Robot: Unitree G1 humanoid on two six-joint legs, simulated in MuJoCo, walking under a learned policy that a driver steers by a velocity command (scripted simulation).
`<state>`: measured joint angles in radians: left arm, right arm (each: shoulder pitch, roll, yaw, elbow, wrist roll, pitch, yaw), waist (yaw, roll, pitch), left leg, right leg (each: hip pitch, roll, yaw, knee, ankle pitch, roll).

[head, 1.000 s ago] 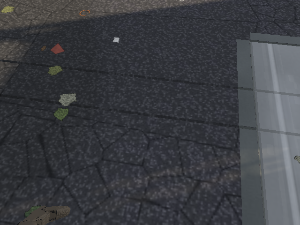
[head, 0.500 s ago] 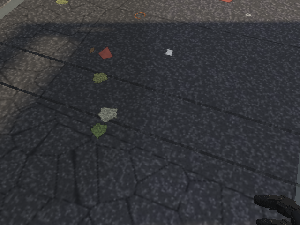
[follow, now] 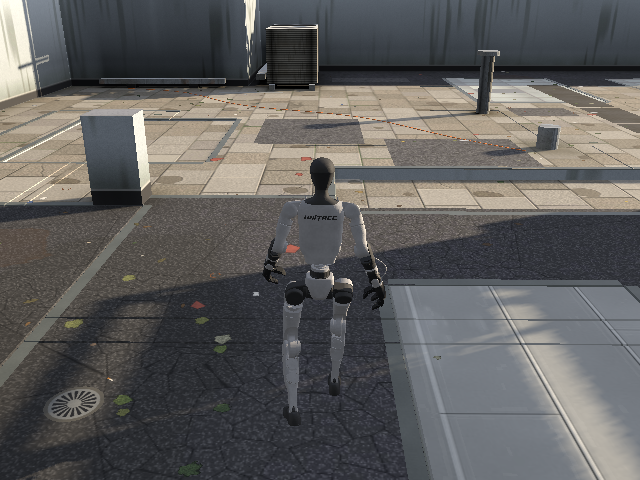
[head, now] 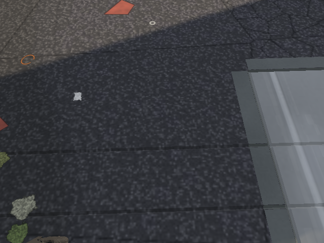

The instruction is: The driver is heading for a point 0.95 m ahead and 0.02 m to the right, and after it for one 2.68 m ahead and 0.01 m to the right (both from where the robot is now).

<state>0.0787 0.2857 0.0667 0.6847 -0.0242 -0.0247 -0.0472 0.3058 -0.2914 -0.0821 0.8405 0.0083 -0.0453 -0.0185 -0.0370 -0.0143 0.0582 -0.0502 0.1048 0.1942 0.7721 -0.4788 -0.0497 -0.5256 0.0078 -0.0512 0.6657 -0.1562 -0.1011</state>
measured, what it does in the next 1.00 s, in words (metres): walks ahead: left foot, then right foot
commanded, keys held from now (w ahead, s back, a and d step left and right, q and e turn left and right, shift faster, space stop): w+e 0.40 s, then w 0.24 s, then w+q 0.36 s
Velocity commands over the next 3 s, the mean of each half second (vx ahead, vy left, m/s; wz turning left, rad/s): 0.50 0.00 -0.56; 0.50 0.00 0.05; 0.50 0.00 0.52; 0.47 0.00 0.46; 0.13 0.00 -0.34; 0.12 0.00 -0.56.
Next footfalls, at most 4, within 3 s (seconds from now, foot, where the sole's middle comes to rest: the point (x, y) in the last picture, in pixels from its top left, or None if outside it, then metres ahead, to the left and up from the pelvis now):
0.46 left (147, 239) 0.45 0.08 -0.75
0.92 right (222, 198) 0.61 -0.23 -0.75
1.42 left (162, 140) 0.91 0.01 -0.75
1.92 right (183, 90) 1.24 -0.12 -0.75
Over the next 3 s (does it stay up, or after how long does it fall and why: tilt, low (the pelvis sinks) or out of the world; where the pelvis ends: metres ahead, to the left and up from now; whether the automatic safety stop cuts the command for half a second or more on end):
stays up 1.21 -0.07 0.04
